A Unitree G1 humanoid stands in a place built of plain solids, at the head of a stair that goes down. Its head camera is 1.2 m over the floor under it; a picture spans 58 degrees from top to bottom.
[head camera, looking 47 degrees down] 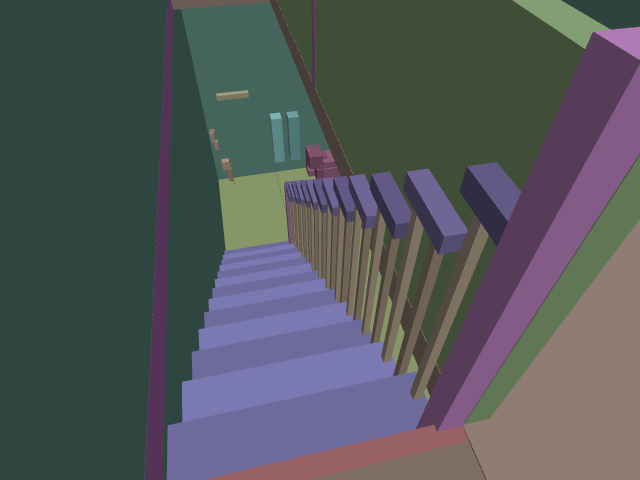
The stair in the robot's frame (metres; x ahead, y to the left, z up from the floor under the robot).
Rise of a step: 0.20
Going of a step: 0.24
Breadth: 0.83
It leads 13 degrees to the left of straight ahead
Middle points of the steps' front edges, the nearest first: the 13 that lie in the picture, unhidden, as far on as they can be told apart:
0.36 0.02 0.00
0.59 0.08 -0.19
0.83 0.13 -0.39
1.06 0.18 -0.58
1.30 0.23 -0.78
1.53 0.29 -0.97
1.77 0.34 -1.17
2.00 0.39 -1.37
2.23 0.44 -1.56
2.47 0.49 -1.76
2.70 0.55 -1.95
2.94 0.60 -2.15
3.17 0.65 -2.34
